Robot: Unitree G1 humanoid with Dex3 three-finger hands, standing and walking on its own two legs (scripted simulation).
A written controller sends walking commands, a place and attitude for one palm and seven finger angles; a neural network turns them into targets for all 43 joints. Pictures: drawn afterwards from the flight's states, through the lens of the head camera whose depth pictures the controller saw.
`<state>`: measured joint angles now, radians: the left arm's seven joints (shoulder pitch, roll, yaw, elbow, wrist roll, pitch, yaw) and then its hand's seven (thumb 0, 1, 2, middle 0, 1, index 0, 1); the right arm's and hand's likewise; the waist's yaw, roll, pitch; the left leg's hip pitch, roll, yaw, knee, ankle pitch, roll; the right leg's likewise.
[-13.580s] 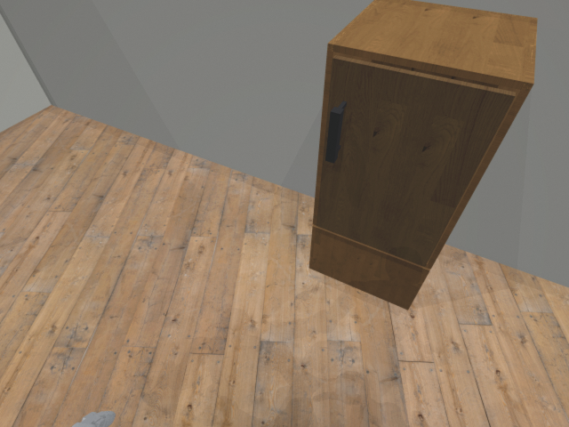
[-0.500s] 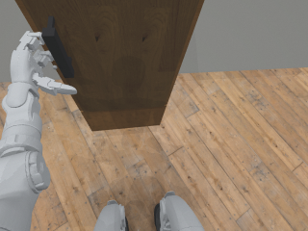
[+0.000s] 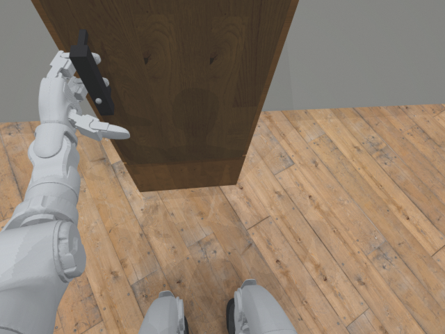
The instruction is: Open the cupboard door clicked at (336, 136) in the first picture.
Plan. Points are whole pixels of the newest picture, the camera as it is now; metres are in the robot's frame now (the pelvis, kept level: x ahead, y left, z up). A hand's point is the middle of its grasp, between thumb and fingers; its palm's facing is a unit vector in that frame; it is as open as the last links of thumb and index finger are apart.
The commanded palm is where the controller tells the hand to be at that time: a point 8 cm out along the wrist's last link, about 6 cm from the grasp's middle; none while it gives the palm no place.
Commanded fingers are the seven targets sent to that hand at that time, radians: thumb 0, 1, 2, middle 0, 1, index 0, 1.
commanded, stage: slide the fingers in behind the handle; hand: left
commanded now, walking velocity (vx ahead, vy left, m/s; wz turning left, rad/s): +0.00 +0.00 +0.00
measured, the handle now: (96, 75) +0.57 +0.19 +0.05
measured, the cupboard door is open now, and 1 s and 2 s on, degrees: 0 1 15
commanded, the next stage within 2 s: close the thumb around the handle in 0.66 s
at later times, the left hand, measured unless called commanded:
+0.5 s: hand (107, 100) +0.51 +0.17 +0.06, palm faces +0.04 -1.00 -0.02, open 14.2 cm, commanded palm +0.49 +0.20 +0.06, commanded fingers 0.00 -0.50 0.30 -0.30 -1.20 -0.30 -1.20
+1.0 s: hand (108, 100) +0.51 +0.17 +0.05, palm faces +0.04 -1.00 -0.02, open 12.5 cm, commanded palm +0.49 +0.20 +0.06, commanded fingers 0.00 0.23 0.61 -0.35 -1.28 -0.35 -1.28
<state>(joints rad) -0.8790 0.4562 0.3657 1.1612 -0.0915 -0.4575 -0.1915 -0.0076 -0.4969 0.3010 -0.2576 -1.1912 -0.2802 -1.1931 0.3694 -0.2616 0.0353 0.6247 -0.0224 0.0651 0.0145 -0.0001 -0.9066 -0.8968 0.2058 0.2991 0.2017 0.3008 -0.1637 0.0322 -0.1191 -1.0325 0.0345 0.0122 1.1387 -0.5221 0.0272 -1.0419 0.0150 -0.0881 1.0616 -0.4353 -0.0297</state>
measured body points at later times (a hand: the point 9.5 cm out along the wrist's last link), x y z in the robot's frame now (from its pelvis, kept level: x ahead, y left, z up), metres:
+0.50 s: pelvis +0.00 +0.00 +0.00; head +0.14 +0.02 +0.43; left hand +0.50 +0.22 +0.06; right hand +0.01 -0.26 -0.12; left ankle +0.00 +0.10 -0.65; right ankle +0.03 -0.11 -0.65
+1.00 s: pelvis +0.01 +0.01 +0.00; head +0.15 +0.02 +0.43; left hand +0.50 +0.22 +0.06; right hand +0.01 -0.25 -0.12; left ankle +0.00 +0.10 -0.65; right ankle +0.03 -0.11 -0.65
